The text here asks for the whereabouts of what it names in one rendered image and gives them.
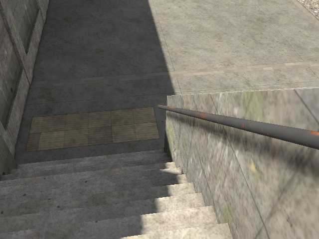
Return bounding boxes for stairs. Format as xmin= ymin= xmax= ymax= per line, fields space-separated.
xmin=0 ymin=149 xmax=233 ymax=239

